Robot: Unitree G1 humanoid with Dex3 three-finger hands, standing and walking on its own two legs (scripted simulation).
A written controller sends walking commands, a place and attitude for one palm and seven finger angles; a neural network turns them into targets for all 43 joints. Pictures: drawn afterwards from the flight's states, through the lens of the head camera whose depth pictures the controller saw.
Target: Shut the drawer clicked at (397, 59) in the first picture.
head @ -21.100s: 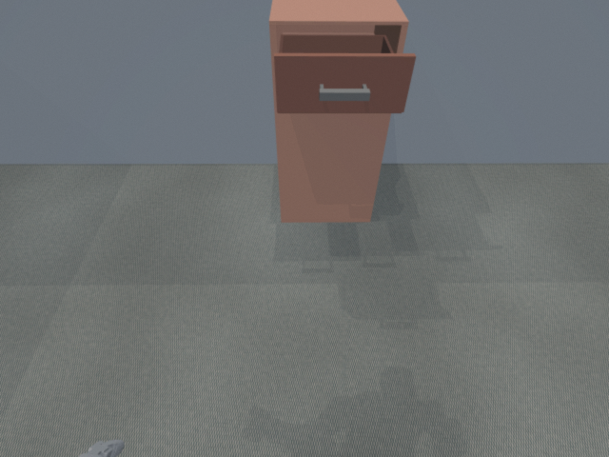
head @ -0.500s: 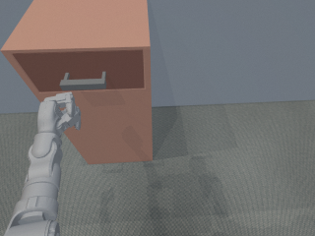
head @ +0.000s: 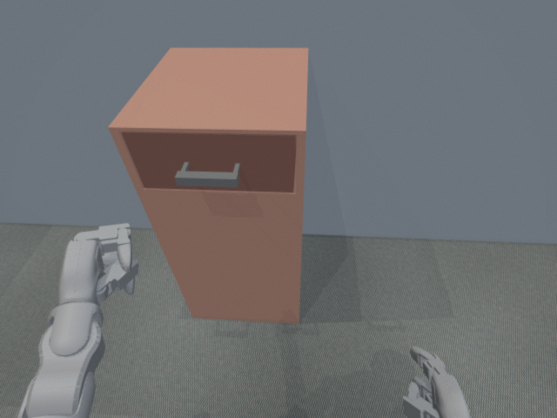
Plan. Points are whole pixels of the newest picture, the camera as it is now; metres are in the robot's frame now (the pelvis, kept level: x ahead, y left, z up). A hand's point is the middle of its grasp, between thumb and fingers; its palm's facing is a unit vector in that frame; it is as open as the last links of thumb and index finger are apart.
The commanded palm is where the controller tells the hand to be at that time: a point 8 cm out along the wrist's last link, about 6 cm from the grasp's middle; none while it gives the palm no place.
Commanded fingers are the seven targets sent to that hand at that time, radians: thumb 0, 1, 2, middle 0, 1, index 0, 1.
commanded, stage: draw the hand back to the body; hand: left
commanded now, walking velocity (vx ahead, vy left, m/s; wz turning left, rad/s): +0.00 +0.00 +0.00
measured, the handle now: (209, 172) +0.60 +0.21 +0.00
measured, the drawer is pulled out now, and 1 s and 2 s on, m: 0.00 0.00 0.00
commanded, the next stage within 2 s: step back with the hand held close in 0.56 s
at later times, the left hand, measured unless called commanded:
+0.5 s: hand (49, 326) +0.16 +0.24 +0.17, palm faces +0.43 -0.81 -0.40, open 3.2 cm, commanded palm +0.12 +0.28 +0.18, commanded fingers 0.00 0.90 0.90 -1.40 -1.60 -1.40 -1.60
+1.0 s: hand (64, 319) +0.18 +0.25 +0.14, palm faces +0.30 -0.82 -0.48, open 3.2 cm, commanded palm +0.12 +0.30 +0.18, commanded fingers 0.00 0.90 0.90 -1.40 -1.60 -1.40 -1.60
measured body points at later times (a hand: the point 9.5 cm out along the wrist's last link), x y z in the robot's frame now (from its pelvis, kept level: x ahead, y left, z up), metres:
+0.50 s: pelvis +0.00 +0.00 +0.00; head -0.04 -0.03 +0.45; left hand +0.13 +0.28 +0.19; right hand +0.18 -0.22 -0.08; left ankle -0.02 +0.11 -0.74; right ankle +0.00 -0.11 -0.74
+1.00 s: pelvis -0.02 +0.02 +0.00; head +0.01 +0.00 +0.45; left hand +0.16 +0.29 +0.17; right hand +0.15 -0.23 -0.09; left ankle -0.02 +0.11 -0.74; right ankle +0.00 -0.11 -0.74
